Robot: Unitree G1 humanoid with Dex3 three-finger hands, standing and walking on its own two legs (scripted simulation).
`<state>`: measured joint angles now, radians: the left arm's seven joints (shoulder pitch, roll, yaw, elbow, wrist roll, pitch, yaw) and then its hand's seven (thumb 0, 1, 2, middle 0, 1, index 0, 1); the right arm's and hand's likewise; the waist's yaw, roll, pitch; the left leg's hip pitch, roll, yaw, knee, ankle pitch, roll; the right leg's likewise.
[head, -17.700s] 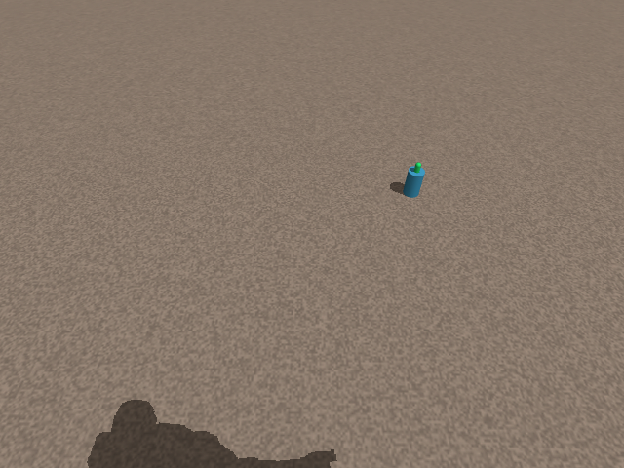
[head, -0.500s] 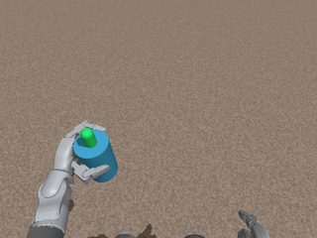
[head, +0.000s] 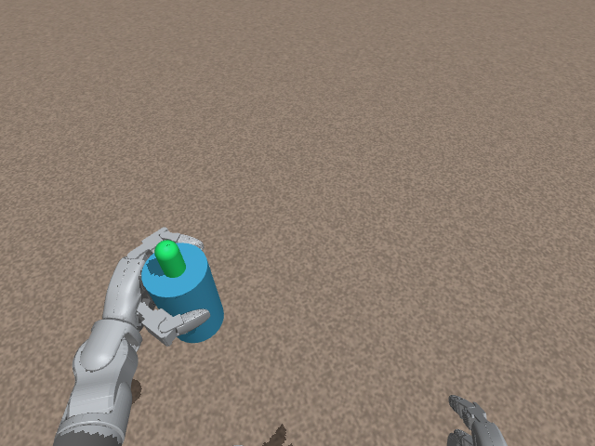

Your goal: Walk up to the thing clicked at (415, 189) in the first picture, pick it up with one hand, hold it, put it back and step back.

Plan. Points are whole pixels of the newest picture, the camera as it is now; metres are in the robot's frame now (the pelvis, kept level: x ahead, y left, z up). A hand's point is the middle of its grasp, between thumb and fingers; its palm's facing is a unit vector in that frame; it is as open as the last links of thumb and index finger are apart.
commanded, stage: hold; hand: left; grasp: from the side
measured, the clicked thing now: (183, 286) +0.32 +0.16 +0.05
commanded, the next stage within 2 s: none
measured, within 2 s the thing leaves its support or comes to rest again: neither
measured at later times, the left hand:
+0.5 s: hand (181, 293) +0.31 +0.16 +0.05, palm faces -0.13 -0.99 +0.00, open 10.9 cm
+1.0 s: hand (179, 291) +0.31 +0.16 +0.05, palm faces -0.13 -0.99 +0.00, open 10.9 cm
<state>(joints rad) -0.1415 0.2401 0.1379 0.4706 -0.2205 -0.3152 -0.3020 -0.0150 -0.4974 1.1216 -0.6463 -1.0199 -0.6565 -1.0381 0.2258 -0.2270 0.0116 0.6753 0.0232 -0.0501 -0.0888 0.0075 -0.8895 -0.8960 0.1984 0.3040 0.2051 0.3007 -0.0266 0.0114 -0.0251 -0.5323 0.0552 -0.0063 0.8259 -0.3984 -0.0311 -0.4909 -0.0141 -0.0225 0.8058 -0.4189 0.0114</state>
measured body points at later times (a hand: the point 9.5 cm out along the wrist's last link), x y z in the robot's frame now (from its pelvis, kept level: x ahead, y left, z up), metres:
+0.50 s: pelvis +0.00 +0.00 +0.00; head +0.03 +0.00 +0.45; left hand +0.31 +0.21 +0.05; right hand +0.13 -0.25 -0.10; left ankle +0.01 +0.14 -0.70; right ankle -0.01 -0.13 -0.70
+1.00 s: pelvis -0.01 +0.00 +0.01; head +0.03 +0.01 +0.45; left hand +0.31 +0.21 +0.05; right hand +0.13 -0.25 -0.10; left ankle +0.01 +0.14 -0.70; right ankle -0.01 -0.13 -0.70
